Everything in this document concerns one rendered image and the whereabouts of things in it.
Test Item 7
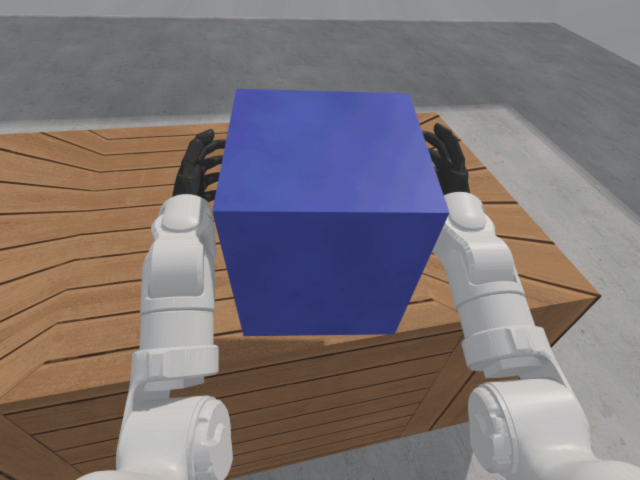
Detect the left robot upper arm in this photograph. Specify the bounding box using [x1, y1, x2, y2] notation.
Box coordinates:
[76, 395, 233, 480]

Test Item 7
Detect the right robot hand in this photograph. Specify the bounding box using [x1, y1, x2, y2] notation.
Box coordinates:
[422, 123, 470, 195]

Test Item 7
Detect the carton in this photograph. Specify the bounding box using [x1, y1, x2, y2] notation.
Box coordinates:
[212, 89, 449, 336]

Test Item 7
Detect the right robot upper arm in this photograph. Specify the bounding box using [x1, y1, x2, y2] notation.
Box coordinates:
[468, 377, 640, 480]

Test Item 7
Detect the left robot hand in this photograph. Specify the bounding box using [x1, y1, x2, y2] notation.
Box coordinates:
[172, 129, 226, 203]

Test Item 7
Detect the left robot forearm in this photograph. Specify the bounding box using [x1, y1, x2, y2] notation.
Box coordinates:
[116, 194, 219, 470]

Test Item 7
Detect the pedestal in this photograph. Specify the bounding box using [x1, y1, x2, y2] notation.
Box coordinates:
[0, 112, 601, 480]

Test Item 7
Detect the right robot forearm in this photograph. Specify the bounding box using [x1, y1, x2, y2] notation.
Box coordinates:
[432, 192, 592, 449]

